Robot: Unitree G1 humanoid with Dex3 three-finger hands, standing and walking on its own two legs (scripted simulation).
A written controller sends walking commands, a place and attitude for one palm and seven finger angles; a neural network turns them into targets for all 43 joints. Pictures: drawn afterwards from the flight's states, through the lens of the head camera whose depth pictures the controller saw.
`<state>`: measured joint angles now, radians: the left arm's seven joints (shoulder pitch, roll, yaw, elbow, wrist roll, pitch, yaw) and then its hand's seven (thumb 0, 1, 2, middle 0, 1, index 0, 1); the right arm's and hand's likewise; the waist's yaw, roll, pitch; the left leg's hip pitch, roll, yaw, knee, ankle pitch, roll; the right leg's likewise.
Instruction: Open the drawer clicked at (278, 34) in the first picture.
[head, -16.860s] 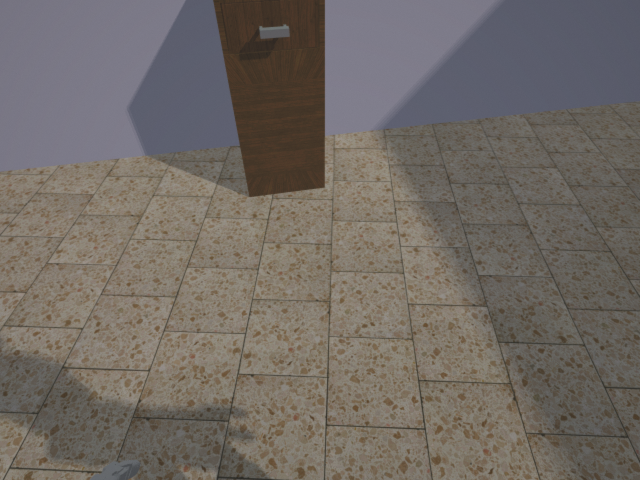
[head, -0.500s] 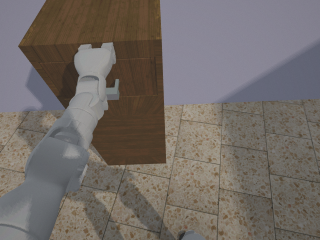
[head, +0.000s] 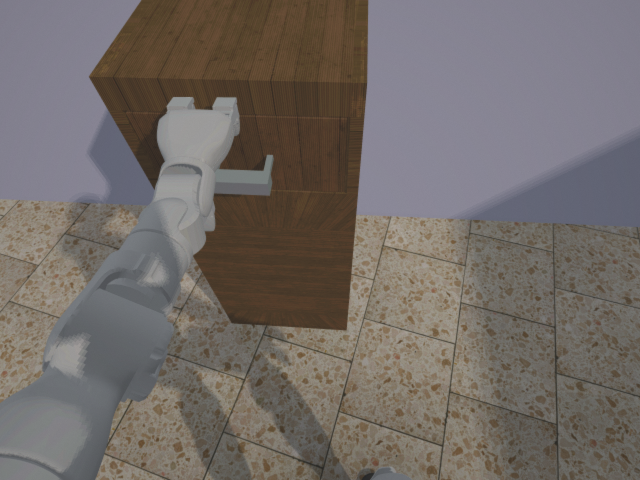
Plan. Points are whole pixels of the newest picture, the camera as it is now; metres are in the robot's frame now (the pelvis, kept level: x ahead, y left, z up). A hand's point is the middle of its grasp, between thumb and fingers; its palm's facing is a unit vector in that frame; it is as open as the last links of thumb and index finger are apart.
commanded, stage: re-aim the fingers above the handle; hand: left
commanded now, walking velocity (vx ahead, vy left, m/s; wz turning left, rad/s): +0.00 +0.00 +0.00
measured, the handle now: (240, 171) +0.57 +0.11 +0.01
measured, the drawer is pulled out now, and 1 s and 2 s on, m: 0.00 0.00 0.00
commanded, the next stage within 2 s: lower the fingers behind the handle in 1.40 s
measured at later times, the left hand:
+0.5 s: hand (191, 202) +0.46 +0.16 +0.07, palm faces -0.13 +0.00 -0.99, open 13.8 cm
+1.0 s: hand (190, 216) +0.44 +0.16 +0.06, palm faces -0.24 +0.05 -0.97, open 13.8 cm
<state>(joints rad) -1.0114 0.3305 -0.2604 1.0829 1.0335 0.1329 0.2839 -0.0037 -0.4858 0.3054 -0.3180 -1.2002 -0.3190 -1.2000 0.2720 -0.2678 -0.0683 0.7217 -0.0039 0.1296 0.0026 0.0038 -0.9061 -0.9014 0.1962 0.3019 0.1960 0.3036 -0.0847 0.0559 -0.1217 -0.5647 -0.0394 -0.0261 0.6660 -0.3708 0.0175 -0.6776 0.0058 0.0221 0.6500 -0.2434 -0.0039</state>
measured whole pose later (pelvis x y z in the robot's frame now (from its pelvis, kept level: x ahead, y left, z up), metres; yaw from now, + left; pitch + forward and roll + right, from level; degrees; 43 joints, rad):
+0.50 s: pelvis +0.01 -0.01 +0.01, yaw -1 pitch +13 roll +1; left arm -0.76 0.37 -0.25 0.83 0.95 0.18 0.12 0.00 -0.48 0.31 -0.31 -1.20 -0.32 -1.20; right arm 0.29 -0.26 -0.06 0.69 0.02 0.17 -0.03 0.01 -0.91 -0.90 0.20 0.30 0.20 0.30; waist -0.04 0.08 -0.11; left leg -0.47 -0.03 -0.02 0.60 -0.35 0.01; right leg -0.60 0.02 0.03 0.60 -0.23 -0.01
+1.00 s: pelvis +0.00 -0.01 +0.01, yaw +1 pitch +12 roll +1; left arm -0.84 0.35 -0.36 0.91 0.91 0.19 0.04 -0.01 -0.48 0.31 -0.31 -1.20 -0.31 -1.20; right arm 0.27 -0.24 -0.01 0.70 0.02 0.15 -0.05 0.01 -0.90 -0.90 0.20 0.30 0.20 0.30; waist -0.04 0.08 -0.09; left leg -0.46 -0.05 -0.04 0.60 -0.34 0.01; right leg -0.58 -0.01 0.01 0.61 -0.23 -0.01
